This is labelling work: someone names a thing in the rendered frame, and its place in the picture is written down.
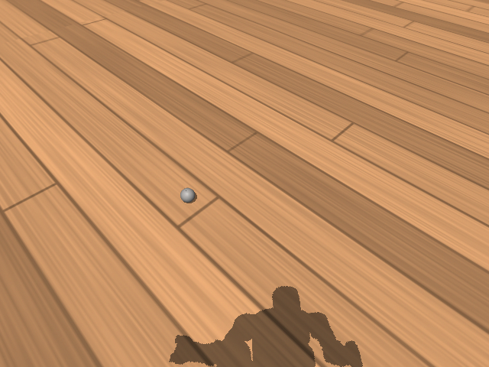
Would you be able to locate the ball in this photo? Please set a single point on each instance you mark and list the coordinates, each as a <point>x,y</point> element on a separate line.
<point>187,195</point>

